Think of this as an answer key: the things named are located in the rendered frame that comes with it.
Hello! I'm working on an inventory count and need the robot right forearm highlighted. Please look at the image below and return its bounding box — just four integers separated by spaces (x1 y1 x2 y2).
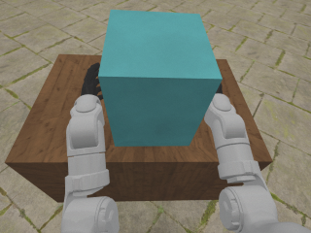
204 93 278 219

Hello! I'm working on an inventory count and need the right robot hand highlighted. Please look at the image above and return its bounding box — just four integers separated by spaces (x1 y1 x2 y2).
216 83 223 94

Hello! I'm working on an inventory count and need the carton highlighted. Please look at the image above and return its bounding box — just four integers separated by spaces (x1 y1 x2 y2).
98 10 223 147

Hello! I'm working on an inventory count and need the left robot upper arm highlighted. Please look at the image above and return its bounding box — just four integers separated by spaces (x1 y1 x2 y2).
61 196 120 233

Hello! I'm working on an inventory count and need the robot left forearm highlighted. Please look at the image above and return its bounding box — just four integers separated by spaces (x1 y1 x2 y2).
60 94 110 232

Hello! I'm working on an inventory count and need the right robot upper arm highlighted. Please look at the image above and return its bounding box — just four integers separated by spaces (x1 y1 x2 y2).
219 184 311 233

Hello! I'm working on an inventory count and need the pedestal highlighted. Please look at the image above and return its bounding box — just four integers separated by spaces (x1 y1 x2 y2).
4 53 273 203

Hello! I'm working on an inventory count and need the left robot hand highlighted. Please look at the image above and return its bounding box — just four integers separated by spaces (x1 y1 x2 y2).
81 62 104 100

